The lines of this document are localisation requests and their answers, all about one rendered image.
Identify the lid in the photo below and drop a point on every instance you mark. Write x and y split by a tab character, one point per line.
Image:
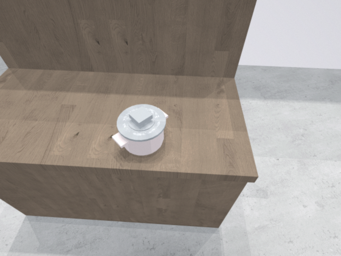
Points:
148	131

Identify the pot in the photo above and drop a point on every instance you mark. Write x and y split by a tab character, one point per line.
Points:
140	148

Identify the table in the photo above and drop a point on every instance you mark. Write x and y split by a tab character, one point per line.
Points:
75	65

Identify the knob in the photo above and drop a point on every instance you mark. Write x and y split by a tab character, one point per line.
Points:
140	116

